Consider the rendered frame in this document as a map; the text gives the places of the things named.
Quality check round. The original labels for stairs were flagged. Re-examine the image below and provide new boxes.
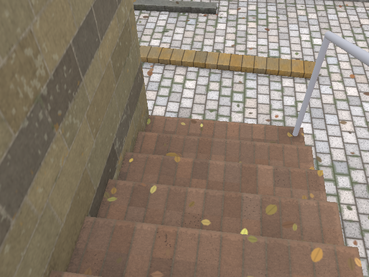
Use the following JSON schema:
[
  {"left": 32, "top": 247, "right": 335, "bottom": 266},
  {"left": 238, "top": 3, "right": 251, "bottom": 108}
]
[{"left": 50, "top": 115, "right": 364, "bottom": 277}]

